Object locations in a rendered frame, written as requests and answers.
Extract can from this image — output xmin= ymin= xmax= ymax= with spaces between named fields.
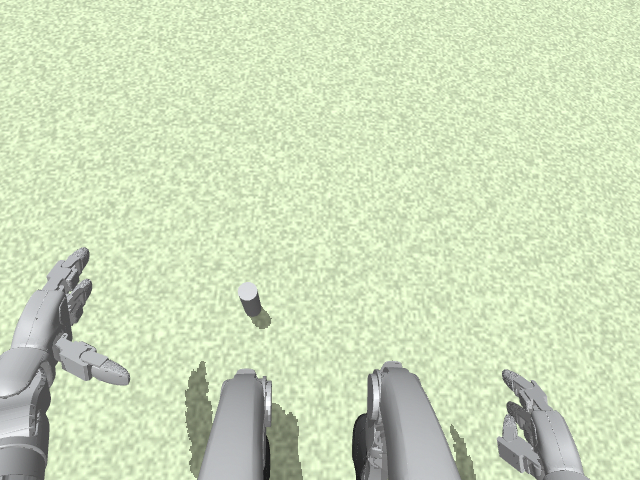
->
xmin=238 ymin=282 xmax=261 ymax=317

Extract left robot hand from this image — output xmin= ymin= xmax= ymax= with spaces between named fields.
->
xmin=10 ymin=247 xmax=130 ymax=386

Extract right robot hand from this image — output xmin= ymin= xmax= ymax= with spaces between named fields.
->
xmin=497 ymin=369 xmax=584 ymax=480

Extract left robot arm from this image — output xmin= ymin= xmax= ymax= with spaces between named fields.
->
xmin=0 ymin=347 xmax=56 ymax=480

